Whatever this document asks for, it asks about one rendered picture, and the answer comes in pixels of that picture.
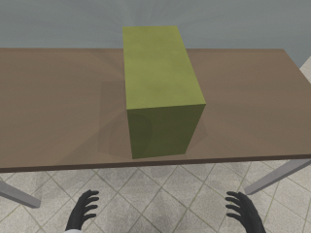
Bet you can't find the robot right hand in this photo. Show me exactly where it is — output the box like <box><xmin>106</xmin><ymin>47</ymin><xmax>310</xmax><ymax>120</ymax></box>
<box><xmin>225</xmin><ymin>191</ymin><xmax>266</xmax><ymax>233</ymax></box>

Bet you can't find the robot left hand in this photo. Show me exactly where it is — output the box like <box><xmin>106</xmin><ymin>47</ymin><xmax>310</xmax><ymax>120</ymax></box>
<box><xmin>65</xmin><ymin>190</ymin><xmax>99</xmax><ymax>231</ymax></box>

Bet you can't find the table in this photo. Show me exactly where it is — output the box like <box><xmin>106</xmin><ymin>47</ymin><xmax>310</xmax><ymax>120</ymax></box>
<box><xmin>0</xmin><ymin>48</ymin><xmax>311</xmax><ymax>209</ymax></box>

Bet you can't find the carton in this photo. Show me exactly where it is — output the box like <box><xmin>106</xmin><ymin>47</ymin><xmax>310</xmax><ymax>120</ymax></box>
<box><xmin>122</xmin><ymin>25</ymin><xmax>206</xmax><ymax>159</ymax></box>

